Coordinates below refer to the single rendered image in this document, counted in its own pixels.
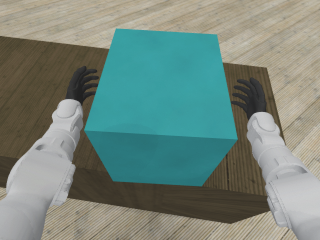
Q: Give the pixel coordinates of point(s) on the right robot forearm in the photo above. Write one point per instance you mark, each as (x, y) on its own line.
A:
(270, 151)

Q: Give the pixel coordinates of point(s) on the robot right hand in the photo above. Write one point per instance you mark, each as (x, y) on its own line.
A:
(255, 98)

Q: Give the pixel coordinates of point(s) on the carton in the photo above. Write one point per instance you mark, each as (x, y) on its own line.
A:
(162, 113)

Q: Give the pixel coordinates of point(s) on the robot right upper arm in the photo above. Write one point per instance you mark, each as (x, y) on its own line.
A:
(294, 202)

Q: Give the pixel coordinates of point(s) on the robot left hand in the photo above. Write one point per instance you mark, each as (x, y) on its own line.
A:
(77, 87)

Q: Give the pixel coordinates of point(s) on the robot left upper arm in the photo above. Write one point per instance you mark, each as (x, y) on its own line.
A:
(43, 180)

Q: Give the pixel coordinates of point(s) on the left robot forearm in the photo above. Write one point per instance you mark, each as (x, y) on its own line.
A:
(61, 139)

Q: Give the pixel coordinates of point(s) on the pedestal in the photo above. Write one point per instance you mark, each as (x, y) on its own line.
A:
(34, 78)

